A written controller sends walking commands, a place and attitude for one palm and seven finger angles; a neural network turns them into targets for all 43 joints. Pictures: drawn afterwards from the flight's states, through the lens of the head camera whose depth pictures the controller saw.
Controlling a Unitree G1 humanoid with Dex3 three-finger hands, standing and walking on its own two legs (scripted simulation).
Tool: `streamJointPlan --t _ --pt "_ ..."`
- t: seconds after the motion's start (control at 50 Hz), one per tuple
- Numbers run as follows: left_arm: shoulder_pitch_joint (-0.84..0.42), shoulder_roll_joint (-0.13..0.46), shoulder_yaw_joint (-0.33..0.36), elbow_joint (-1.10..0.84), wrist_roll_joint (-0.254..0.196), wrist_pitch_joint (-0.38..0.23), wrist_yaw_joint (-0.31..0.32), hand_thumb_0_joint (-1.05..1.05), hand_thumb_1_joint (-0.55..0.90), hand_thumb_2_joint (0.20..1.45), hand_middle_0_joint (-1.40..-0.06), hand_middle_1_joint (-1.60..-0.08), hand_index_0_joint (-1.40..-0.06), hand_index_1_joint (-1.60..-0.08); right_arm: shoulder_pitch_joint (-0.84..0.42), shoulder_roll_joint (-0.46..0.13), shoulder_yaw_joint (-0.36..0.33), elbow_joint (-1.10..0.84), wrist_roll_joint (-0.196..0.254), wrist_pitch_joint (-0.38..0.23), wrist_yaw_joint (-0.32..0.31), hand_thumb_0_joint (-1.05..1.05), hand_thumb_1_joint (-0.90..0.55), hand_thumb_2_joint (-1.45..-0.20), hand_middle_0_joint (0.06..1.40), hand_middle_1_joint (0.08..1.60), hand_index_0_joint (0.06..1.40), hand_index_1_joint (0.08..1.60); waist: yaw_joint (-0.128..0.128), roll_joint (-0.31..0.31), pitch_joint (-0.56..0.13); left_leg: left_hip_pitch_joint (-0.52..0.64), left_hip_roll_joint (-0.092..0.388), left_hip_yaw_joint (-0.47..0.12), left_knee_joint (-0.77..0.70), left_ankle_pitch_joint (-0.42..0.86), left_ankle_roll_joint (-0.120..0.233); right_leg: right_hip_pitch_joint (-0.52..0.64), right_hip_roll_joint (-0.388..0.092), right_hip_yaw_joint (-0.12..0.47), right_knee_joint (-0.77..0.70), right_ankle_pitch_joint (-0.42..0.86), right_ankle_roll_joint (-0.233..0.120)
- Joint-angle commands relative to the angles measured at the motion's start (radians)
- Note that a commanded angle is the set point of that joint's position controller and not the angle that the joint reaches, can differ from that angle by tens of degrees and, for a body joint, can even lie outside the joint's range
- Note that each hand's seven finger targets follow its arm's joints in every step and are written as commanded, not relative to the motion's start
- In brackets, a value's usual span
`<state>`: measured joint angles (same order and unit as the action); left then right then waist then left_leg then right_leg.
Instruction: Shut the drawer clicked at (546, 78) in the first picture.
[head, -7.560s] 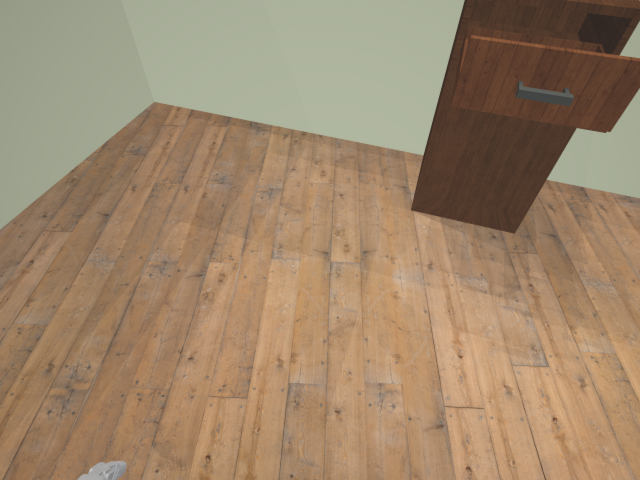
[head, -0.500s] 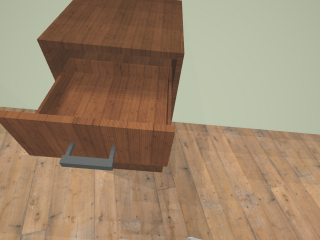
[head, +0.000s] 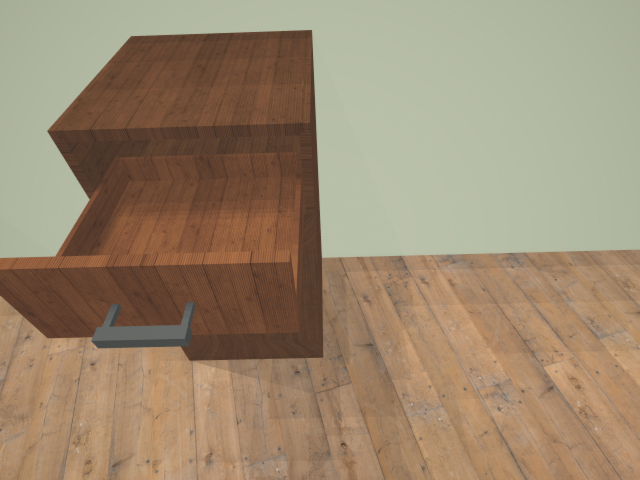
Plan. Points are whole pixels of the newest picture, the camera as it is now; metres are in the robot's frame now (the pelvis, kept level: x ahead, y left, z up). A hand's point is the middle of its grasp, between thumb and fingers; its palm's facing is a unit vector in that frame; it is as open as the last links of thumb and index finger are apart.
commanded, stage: come to a stop and stand still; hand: left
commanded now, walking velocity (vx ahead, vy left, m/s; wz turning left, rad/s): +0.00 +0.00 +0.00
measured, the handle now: (147, 323) +0.32 +0.26 +0.01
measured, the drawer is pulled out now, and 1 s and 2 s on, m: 0.29 0.29 0.28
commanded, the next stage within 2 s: look again from close up in 0.88 s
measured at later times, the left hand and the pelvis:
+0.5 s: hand out of the picture +0.00 +0.13 -0.18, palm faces +0.07 -0.99 -0.14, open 7.4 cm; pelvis +0.03 -0.02 +0.00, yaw +1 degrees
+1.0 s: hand out of the picture +0.03 +0.17 -0.18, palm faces +0.05 -0.98 -0.21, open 7.4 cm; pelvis +0.04 +0.00 +0.00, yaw +0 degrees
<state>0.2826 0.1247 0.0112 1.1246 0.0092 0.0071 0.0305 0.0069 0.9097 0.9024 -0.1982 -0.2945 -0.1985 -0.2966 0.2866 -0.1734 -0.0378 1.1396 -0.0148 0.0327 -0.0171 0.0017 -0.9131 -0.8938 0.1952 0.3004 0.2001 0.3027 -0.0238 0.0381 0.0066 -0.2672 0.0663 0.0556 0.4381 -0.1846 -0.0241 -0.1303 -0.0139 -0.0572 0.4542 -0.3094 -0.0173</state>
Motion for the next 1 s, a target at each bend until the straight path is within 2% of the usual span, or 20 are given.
streamJointPlan --t 0.0,0.02,0.08,0.1,0.32,0.38,0.42,0.48,0.52,0.6,0.76,0.94,0.96,0.98 --pt "0.032 0.112 0.012 -0.025 -0.007 -0.024 0.010 0.000 0.900 0.900 -0.200 -0.300 -0.200 -0.300 0.069 -0.027 0.008 -0.002 0.000 -0.029 -0.008 0.000 -0.900 -0.900 0.200 0.300 0.200 0.300 -0.003 -0.134 0.104 0.094 0.026 -0.043 -0.027 0.088 0.005 -0.170 -0.127 0.125 -0.190 0.056 -0.039" --pt "0.046 0.105 0.013 -0.021 -0.006 -0.021 0.011 0.000 0.900 0.900 -0.200 -0.300 -0.200 -0.300 0.070 -0.027 0.006 0.007 0.002 -0.027 -0.010 0.000 -0.900 -0.900 0.200 0.300 0.200 0.300 0.006 -0.138 0.121 0.096 0.033 -0.041 -0.023 0.078 0.005 -0.182 -0.116 0.120 -0.205 0.014 -0.034" --pt "0.052 0.110 0.020 -0.019 -0.006 -0.015 0.012 0.000 0.900 0.900 -0.200 -0.300 -0.200 -0.300 0.082 -0.015 0.008 0.014 0.000 -0.020 -0.010 0.000 -0.900 -0.900 0.200 0.300 0.200 0.300 0.006 -0.084 0.160 0.081 0.029 -0.030 -0.006 0.050 -0.004 -0.214 -0.120 0.133 -0.229 -0.074 -0.035" --pt "0.055 0.108 0.021 -0.019 -0.006 -0.016 0.011 0.000 0.900 0.900 -0.200 -0.300 -0.200 -0.300 0.090 -0.010 0.009 0.015 -0.001 -0.020 -0.011 0.000 -0.900 -0.900 0.200 0.300 0.200 0.300 0.005 -0.067 0.154 0.075 0.030 -0.030 -0.006 0.061 -0.004 -0.200 -0.119 0.132 -0.225 -0.058 -0.037" --pt "0.107 0.073 0.021 -0.003 -0.006 -0.021 0.015 0.000 0.900 0.900 -0.200 -0.300 -0.200 -0.300 0.107 0.000 0.008 0.025 0.005 -0.032 -0.024 0.000 -0.900 -0.900 0.200 0.300 0.200 0.300 0.016 -0.054 0.081 0.095 0.041 -0.037 0.001 0.158 0.001 -0.092 -0.100 0.084 -0.154 0.197 -0.028" --pt "0.114 0.069 0.021 -0.003 -0.005 -0.022 0.016 0.000 0.900 0.900 -0.200 -0.300 -0.200 -0.300 0.104 -0.006 0.007 0.023 0.005 -0.038 -0.027 0.000 -0.900 -0.900 0.200 0.300 0.200 0.300 0.016 -0.026 0.052 0.109 0.048 -0.040 0.002 0.210 0.008 -0.064 -0.095 0.073 -0.121 0.277 -0.023" --pt "0.118 0.068 0.020 -0.001 -0.003 -0.020 0.017 0.000 0.900 0.900 -0.200 -0.300 -0.200 -0.300 0.096 -0.011 0.006 0.021 0.007 -0.038 -0.029 0.000 -0.900 -0.900 0.200 0.300 0.200 0.300 0.017 -0.050 0.055 0.115 0.050 -0.043 0.003 0.220 0.011 -0.057 -0.090 0.064 -0.115 0.294 -0.017" --pt "0.122 0.067 0.022 -0.002 -0.002 -0.020 0.019 0.000 0.900 0.900 -0.200 -0.300 -0.200 -0.300 0.080 -0.016 0.004 0.013 0.006 -0.040 -0.031 0.000 -0.900 -0.900 0.200 0.300 0.200 0.300 0.016 -0.035 0.055 0.129 0.051 -0.043 0.009 0.247 0.014 -0.060 -0.091 0.062 -0.103 0.323 -0.015" --pt "0.121 0.066 0.021 -0.005 0.001 -0.018 0.019 0.000 0.900 0.900 -0.200 -0.300 -0.200 -0.300 0.070 -0.021 0.003 0.007 0.007 -0.040 -0.031 0.000 -0.900 -0.900 0.200 0.300 0.200 0.300 0.017 -0.032 0.064 0.138 0.054 -0.045 0.005 0.244 0.018 -0.069 -0.087 0.062 -0.105 0.299 -0.012" --pt "0.117 0.075 0.020 -0.006 0.000 -0.019 0.018 0.000 0.900 0.900 -0.200 -0.300 -0.200 -0.300 0.049 -0.032 0.005 0.002 0.006 -0.040 -0.030 0.000 -0.900 -0.900 0.200 0.300 0.200 0.300 0.020 -0.049 0.073 0.143 0.053 -0.047 -0.001 0.258 0.020 -0.066 -0.093 0.056 -0.104 0.312 -0.009" --pt "0.109 0.099 0.022 -0.016 0.001 -0.019 0.018 0.000 0.900 0.900 -0.200 -0.300 -0.200 -0.300 0.028 -0.055 0.007 -0.012 0.005 -0.043 -0.028 0.000 -0.900 -0.900 0.200 0.300 0.200 0.300 0.022 -0.028 0.046 0.166 0.050 -0.047 -0.004 0.306 0.023 -0.034 -0.097 0.058 -0.101 0.352 -0.006" --pt "0.096 0.111 0.019 -0.021 0.001 -0.018 0.016 0.000 0.900 0.900 -0.200 -0.300 -0.200 -0.300 0.017 -0.070 0.009 -0.017 0.006 -0.043 -0.025 0.000 -0.900 -0.900 0.200 0.300 0.200 0.300 0.026 -0.051 0.079 0.157 0.048 -0.056 -0.033 0.255 0.025 -0.042 -0.096 0.055 -0.125 0.277 -0.001" --pt "0.175 0.140 0.013 -0.011 0.021 -0.061 0.051 0.000 0.900 0.900 -0.200 -0.300 -0.200 -0.300 -0.101 -0.093 0.011 -0.104 0.010 -0.060 -0.011 0.000 -0.900 -0.900 0.200 0.300 0.200 0.300 0.069 -0.112 0.103 0.044 0.033 0.002 0.246 0.248 0.009 -0.092 -0.158 0.170 -0.148 0.836 0.059" --pt "0.119 0.183 0.021 -0.063 0.018 -0.070 0.043 0.000 0.900 0.900 -0.200 -0.300 -0.200 -0.300 -0.045 -0.029 0.018 -0.144 0.008 -0.050 0.001 0.000 -0.900 -0.900 0.200 0.300 0.200 0.300 0.007 -0.168 0.069 -0.065 -0.008 -0.027 0.242 -0.138 0.030 0.001 -0.204 0.141 -0.073 0.915 0.010"
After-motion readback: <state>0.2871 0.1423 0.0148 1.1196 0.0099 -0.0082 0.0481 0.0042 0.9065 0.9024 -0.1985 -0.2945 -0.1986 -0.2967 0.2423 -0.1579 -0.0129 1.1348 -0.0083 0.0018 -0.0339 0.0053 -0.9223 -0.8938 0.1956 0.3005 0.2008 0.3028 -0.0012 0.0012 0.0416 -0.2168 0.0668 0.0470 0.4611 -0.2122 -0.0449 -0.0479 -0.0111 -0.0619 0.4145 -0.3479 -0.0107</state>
